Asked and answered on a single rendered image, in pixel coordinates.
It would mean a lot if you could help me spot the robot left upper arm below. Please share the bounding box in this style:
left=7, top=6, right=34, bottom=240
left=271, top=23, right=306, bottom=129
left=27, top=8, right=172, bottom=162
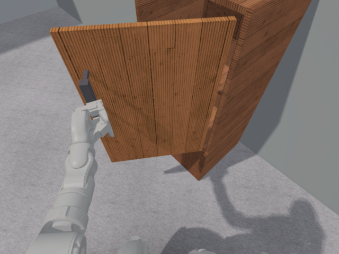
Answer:
left=28, top=232, right=87, bottom=254

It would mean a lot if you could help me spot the handle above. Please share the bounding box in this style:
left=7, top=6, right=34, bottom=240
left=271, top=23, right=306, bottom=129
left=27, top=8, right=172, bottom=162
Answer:
left=78, top=70, right=98, bottom=118

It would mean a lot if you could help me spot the left robot thigh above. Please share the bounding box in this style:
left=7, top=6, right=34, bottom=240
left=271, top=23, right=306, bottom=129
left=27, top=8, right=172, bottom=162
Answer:
left=117, top=240, right=149, bottom=254

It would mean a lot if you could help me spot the left robot shin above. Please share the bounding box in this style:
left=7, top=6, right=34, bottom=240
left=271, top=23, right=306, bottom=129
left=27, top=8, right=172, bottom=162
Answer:
left=130, top=237, right=142, bottom=241

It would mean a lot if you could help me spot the left robot hand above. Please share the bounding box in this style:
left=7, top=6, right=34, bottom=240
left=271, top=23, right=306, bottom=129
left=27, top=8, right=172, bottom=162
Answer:
left=70, top=99, right=114, bottom=146

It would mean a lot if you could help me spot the cupboard door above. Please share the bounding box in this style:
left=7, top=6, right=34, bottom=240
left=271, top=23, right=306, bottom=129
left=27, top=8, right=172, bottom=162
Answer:
left=50, top=16, right=237, bottom=162

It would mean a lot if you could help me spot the robot left forearm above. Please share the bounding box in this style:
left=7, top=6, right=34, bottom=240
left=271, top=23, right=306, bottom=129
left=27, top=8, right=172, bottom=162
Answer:
left=26, top=142, right=98, bottom=254

